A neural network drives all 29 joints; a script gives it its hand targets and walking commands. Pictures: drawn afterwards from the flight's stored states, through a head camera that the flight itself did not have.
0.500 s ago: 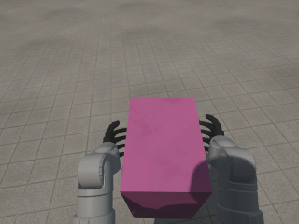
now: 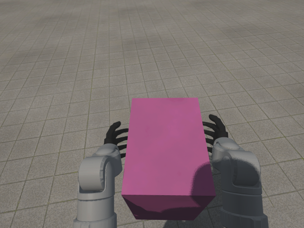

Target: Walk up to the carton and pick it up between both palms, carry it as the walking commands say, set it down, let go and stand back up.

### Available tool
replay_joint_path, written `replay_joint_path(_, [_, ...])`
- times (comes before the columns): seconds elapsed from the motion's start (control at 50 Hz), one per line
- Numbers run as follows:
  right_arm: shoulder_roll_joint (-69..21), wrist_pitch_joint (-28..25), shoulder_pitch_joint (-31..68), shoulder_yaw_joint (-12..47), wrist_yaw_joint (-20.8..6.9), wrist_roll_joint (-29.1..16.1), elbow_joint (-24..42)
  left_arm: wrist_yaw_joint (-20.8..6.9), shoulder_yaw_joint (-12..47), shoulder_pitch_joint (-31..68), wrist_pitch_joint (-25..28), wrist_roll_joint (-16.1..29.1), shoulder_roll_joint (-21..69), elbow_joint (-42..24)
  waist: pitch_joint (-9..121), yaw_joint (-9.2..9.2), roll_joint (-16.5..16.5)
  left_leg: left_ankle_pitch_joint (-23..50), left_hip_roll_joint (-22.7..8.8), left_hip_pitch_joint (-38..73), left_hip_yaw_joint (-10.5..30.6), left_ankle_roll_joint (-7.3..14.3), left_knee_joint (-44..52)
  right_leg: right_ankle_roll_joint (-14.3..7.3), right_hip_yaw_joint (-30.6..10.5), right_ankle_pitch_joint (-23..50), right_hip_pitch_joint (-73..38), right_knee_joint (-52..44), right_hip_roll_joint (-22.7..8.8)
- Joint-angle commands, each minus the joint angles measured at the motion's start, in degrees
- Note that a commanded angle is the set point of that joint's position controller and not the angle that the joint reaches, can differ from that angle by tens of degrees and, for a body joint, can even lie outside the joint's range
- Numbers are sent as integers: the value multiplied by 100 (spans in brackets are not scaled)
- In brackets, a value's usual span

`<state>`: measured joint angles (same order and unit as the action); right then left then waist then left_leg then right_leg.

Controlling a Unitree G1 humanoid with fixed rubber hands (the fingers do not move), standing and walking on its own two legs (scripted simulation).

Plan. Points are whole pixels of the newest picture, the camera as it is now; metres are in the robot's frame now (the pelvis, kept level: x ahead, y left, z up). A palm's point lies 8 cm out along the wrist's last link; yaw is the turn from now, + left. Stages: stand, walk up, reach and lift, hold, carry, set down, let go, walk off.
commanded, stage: carry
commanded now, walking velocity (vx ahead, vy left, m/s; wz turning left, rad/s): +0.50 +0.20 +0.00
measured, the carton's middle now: (164, 162) +0.30 +0.00 +0.03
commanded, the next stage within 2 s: none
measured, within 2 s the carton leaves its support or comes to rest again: neither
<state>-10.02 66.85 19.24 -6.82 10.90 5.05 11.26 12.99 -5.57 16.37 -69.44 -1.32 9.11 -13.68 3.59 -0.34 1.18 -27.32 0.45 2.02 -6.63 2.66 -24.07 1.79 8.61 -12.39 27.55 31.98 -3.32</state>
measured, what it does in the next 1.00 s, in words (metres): walks ahead: left foot, then right foot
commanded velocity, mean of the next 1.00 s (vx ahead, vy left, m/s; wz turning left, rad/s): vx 0.50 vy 0.18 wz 0.00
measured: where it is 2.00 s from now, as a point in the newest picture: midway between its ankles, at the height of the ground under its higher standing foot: (151, 135)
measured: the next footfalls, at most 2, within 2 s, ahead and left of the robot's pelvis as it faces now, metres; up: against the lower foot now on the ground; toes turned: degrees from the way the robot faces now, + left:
left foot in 0.34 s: +0.38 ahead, +0.16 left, +0.00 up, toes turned +8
right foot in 0.76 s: +0.64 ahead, -0.06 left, +0.00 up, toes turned -9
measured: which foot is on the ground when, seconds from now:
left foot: down 0.00-0.04, up 0.06-0.32, down 0.34-0.78, up 0.80-1.00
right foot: down 0.00-0.38, up 0.40-0.74, down 0.76-1.00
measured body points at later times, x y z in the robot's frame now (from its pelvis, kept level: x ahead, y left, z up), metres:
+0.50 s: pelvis +0.31 +0.07 +0.02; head +0.33 +0.08 +0.47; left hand +0.61 +0.21 +0.09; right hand +0.63 -0.05 +0.11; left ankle +0.34 +0.15 -0.72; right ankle +0.21 -0.05 -0.65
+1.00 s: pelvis +0.62 +0.07 +0.02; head +0.64 +0.04 +0.47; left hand +0.92 +0.20 +0.10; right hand +0.94 -0.06 +0.10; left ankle +0.62 +0.17 -0.68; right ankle +0.60 -0.05 -0.72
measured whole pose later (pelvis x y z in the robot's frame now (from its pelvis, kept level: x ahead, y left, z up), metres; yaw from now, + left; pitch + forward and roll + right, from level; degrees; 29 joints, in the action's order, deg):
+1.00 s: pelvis +0.62 +0.07 +0.02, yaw +2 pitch +4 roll +1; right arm -9.9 67.2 19.0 -6.4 11.9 5.0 12.4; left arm 12.3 -5.6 16.2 -68.5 -1.0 9.1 -13.3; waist 1.0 0.0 2.5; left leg -23.7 -1.2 -26.4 -6.8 1.8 -47.3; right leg -0.1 9.2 -13.2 12.9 23.0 -5.4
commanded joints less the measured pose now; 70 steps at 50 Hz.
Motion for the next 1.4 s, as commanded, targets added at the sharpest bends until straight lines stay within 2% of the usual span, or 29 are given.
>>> replay_joint_path(0.0, [-5346, 134, 1568, 3253, -577, -1650, 931, -764, 2988, 2097, 218, 1316, 5230, -725, 2363, -182, -1813, -329, 360, -4208, 499, -310, -5090, -2071, -4192, 3105, -5680, -1202, -2347])
replay_joint_path(0.02, [-5559, 106, 1469, 3301, -600, -1731, 776, -787, 3045, 2216, 258, 1401, 5378, -817, 2373, -157, -1262, -323, 68, -4410, 943, -294, -5743, -2236, -3968, 3953, -5371, -1045, -2532])
replay_joint_path(0.04, [-5690, 68, 1486, 3256, -608, -1743, 696, -842, 3012, 2408, 296, 1500, 5462, -934, 2323, -183, -690, 50, -238, -4460, 1047, -226, -5561, -1941, -3412, 3386, -5048, -1146, -2461])
replay_joint_path(0.1, [-5976, -77, 1735, 3371, -626, -1840, 1006, -943, 2960, 2454, 427, 1556, 5783, -1100, 1981, -68, -956, 387, -537, -3905, 839, -282, -3126, -976, -2154, 2061, -4094, -1405, -1894])
replay_joint_path(0.2, [-5959, -150, 1500, 3467, -612, -1779, 914, -963, 2919, 2272, 483, 1488, 5503, -1112, 1705, -103, -1650, 1333, -159, -2499, 41, -277, -392, -706, -898, 2134, -3125, -1622, -1619])
replay_joint_path(0.24, [-5861, -152, 1565, 3449, -599, -1802, 1088, -951, 2992, 2291, 474, 1508, 5396, -1245, 1760, -57, -1378, 2011, 62, -1697, -395, -206, 295, -560, -571, 1708, -2788, -1271, -1449])
replay_joint_path(0.28, [-5768, -129, 1480, 3346, -612, -1821, 1022, -909, 3065, 2362, 440, 1479, 5319, -1371, 2139, 58, -614, 2164, 89, -240, -493, -130, 446, -303, -30, 2095, -2162, -215, -1013])
replay_joint_path(0.3, [-5692, -114, 1464, 3276, -617, -1823, 1025, -886, 3096, 2479, 405, 1480, 5275, -1452, 2428, 216, -91, 1814, -412, 781, 127, 20, 413, -118, 194, 1612, -1342, 679, -820])
replay_joint_path(0.32, [-5548, -96, 1458, 3216, -603, -1804, 1041, -867, 3165, 2553, 351, 1497, 5285, -1518, 2625, 281, 1042, 1074, -1523, 1568, 1783, 382, 760, 24, 318, -100, -232, 1986, -432])
replay_joint_path(0.34, [-5450, -80, 1448, 3164, -590, -1803, 1012, -842, 3286, 2591, 300, 1528, 5295, -1455, 2362, 244, 1731, 1759, -2042, 2179, 2794, 690, 993, 17, 95, -1851, 970, 2930, 40])
replay_joint_path(0.38, [-5717, -31, 1089, 3184, -608, -1743, 708, -862, 3438, 2549, 256, 1563, 5364, -1349, 2351, 232, 1256, 3577, -2067, 2085, 2296, 938, 384, -101, -537, -1807, 1357, 3585, -252])
replay_joint_path(0.4, [-5815, -36, 968, 3226, -622, -1704, 722, -880, 3452, 2403, 283, 1559, 5514, -1292, 2329, 231, 811, 3865, -1886, 1963, 1844, 743, 313, -84, -542, -1594, 1391, 3328, -429])
replay_joint_path(0.6, [-5737, -76, 1319, 3182, -683, -1768, 986, -873, 3379, 2642, 341, 1570, 5518, -1422, 1464, 210, 714, 2843, -1597, 885, 843, 851, 892, -41, 151, -833, 701, 644, -144])
replay_joint_path(0.7, [-5531, 109, 1483, 3198, -608, -1708, 965, -859, 3108, 2319, 171, 1456, 5351, -1063, 1336, 17, 277, 3598, -1003, 37, -255, 274, -167, -109, 769, 520, -1384, -829, 206])
replay_joint_path(0.72, [-5495, 120, 1588, 3203, -585, -1697, 984, -856, 3040, 2215, 161, 1469, 5336, -1030, 1839, -157, -106, 4079, -792, -879, -617, -1, -1320, -310, 383, 679, -3097, -888, -48])
replay_joint_path(0.74, [-5406, 146, 1705, 3188, -558, -1696, 1046, -843, 2973, 2157, 171, 1456, 5234, -1040, 2177, -313, -1128, 3104, -381, -2505, -456, -236, -2893, -909, -1665, 538, -4624, -1043, -1266])
replay_joint_path(0.76, [-5433, 163, 1658, 3280, -569, -1669, 1036, -830, 2960, 2215, 185, 1416, 5237, -915, 2112, -190, -2070, -15, 275, -3948, 38, -285, -4018, -1582, -3628, 1921, -5417, -1438, -2213])
replay_joint_path(0.78, [-5590, 149, 1662, 3480, -589, -1720, 1014, -835, 3008, 2096, 215, 1382, 5376, -830, 2217, -151, -1568, -300, 65, -4141, 628, -256, -4716, -1872, -3875, 3341, -5362, -1256, -2468])
replay_joint_path(0.82, [-5910, 53, 1673, 3436, -601, -1815, 921, -915, 3011, 2470, 318, 1590, 5602, -1145, 2325, -136, -784, 231, -380, -4349, 847, -227, -4575, -1521, -2866, 3393, -5108, -1164, -2332])
replay_joint_path(0.86, [-6093, -77, 1814, 3521, -615, -1889, 1187, -972, 2984, 2473, 444, 1633, 5882, -1272, 2302, -104, -971, 570, -510, -4055, 750, -305, -3236, -1000, -2120, 2874, -4774, -1281, -1960])
replay_joint_path(0.96, [-6082, -195, 1557, 3580, -602, -1842, 1175, -990, 2966, 2244, 529, 1579, 5669, -1327, 2013, -122, -1613, 1157, -144, -2716, 3, -348, -433, -740, -815, 2406, -3668, -1528, -1487])
replay_joint_path(1.04, [-5829, -144, 1422, 3400, -607, -1829, 1163, -917, 3105, 2274, 463, 1517, 5404, -1494, 2257, 25, -732, 2235, -51, -479, -501, -187, 549, -348, -5, 1575, -2494, -505, -968])
replay_joint_path(1.06, [-5748, -111, 1356, 3326, -617, -1824, 1096, -889, 3124, 2337, 412, 1491, 5354, -1512, 2472, 166, -235, 2059, -494, 521, 42, -67, 443, -181, 218, 1186, -1685, 275, -746])
replay_joint_path(1.1, [-5457, -51, 1263, 3154, -596, -1762, 1000, -838, 3297, 2496, 288, 1527, 5293, -1506, 2362, 228, 1526, 1710, -2091, 1892, 2755, 528, 1123, -30, 128, -1760, 587, 2421, 118])
replay_joint_path(1.12, [-5472, -4, 1110, 3104, -614, -1752, 816, -824, 3383, 2509, 224, 1537, 5282, -1405, 2275, 189, 1630, 2918, -2298, 2073, 2816, 743, 773, -167, -474, -1915, 1006, 3112, 32])
replay_joint_path(1.14, [-5636, 18, 962, 3115, -632, -1716, 674, -841, 3444, 2528, 215, 1552, 5340, -1391, 2342, 241, 1282, 3431, -2323, 2039, 2582, 898, 572, -131, -583, -1847, 1223, 3480, -116])
replay_joint_path(1.18, [-5851, -7, 913, 3133, -680, -1676, 701, -877, 3546, 2501, 261, 1603, 5622, -1378, 2327, 240, 797, 3622, -2066, 1908, 1930, 705, 559, -78, -660, -1362, 1333, 2967, -388])
replay_joint_path(1.26, [-5922, -73, 986, 3038, -749, -1728, 741, -858, 3592, 2649, 339, 1620, 5749, -1466, 2055, 223, 949, 3463, -1970, 1561, 1405, 680, 919, 7, -402, -1019, 1043, 1796, -242])
replay_joint_path(1.38, [-5763, -49, 1187, 3092, -692, -1718, 965, -803, 3462, 2625, 300, 1593, 5597, -1482, 1607, 198, 811, 6144, -1566, 1394, 345, 430, 270, -21, 277, -130, 377, -30, 219])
